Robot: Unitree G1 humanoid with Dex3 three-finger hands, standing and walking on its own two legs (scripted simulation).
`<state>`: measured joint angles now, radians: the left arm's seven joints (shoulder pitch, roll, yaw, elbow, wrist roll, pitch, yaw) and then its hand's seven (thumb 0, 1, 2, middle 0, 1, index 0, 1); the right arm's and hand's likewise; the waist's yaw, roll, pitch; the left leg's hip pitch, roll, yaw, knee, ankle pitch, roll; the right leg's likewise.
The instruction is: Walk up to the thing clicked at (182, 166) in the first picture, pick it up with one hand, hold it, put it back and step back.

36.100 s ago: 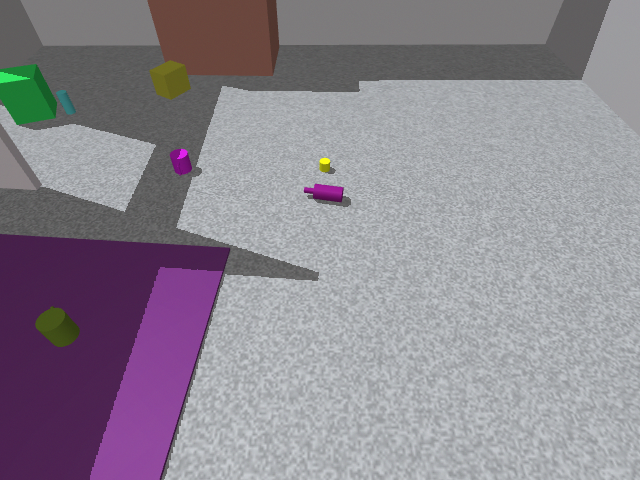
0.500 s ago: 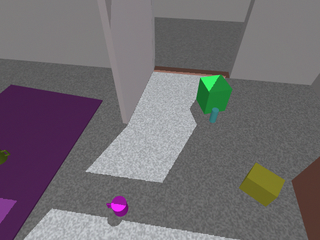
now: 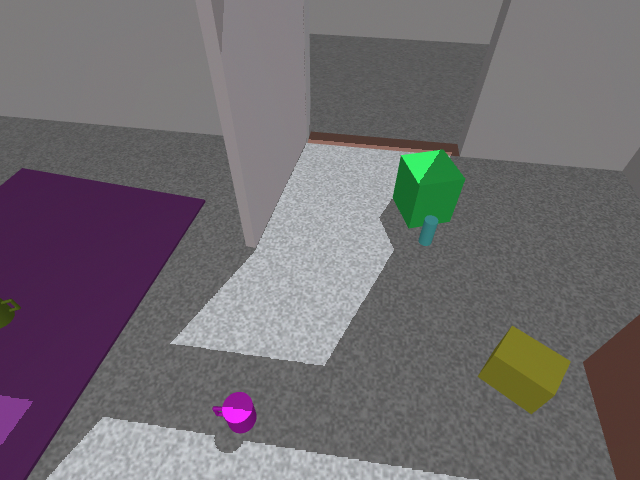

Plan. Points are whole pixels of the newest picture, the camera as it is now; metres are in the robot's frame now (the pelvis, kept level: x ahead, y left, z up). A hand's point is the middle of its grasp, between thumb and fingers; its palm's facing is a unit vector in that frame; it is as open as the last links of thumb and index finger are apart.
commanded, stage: rise first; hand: left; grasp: from above
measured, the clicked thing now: (234, 412) +0.45 +0.26 -0.74
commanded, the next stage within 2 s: none
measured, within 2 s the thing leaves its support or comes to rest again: neither
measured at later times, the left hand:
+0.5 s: hand out of the picture +0.15 +0.26 -0.19, palm faces -0.09 -0.92 -0.39, open 12.2 cm
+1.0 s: hand out of the picture +0.12 +0.26 -0.24, palm faces -0.18 -0.86 -0.47, open 14.1 cm
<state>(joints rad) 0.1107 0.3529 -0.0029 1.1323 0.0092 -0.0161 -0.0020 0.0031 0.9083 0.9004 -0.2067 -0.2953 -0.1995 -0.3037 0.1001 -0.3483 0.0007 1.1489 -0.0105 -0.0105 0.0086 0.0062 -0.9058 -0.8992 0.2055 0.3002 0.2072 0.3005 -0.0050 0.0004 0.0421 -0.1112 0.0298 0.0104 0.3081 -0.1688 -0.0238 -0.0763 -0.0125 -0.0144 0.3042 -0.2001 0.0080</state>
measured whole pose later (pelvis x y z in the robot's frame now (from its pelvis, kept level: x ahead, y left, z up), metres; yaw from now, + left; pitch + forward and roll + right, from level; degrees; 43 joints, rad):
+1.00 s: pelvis -0.01 +0.01 -0.10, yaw +0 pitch +18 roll -2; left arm 0.26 0.31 0.11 0.42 0.26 0.24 0.01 -0.01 -0.51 0.96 -0.07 -1.07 -0.07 -1.07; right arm 0.19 -0.23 -0.03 0.54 0.00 -0.15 -0.02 0.01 -0.89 -0.90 0.21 0.30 0.21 0.30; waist -0.03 0.01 -0.13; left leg -0.96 0.04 -0.03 1.18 -0.54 -0.01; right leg -0.90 -0.01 -0.03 1.14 -0.56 0.02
